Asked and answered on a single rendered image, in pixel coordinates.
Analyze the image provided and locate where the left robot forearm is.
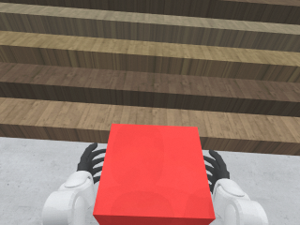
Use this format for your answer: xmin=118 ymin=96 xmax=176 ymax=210
xmin=41 ymin=171 xmax=95 ymax=225

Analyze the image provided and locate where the robot right hand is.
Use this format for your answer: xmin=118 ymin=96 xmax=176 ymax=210
xmin=203 ymin=149 xmax=230 ymax=195

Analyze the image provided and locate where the right robot forearm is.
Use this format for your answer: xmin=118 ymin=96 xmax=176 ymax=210
xmin=213 ymin=178 xmax=269 ymax=225

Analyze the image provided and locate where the robot left hand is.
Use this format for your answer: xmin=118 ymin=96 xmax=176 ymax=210
xmin=76 ymin=142 xmax=107 ymax=184

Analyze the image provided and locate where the carton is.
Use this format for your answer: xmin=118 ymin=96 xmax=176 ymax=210
xmin=93 ymin=124 xmax=216 ymax=225

